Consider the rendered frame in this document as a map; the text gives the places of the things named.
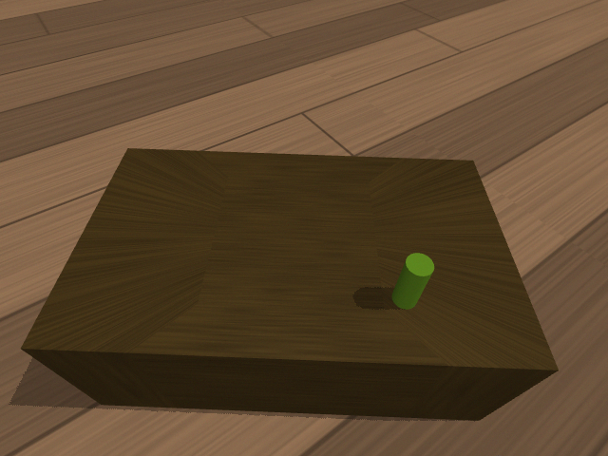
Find can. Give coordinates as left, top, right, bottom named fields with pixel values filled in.
left=392, top=253, right=434, bottom=310

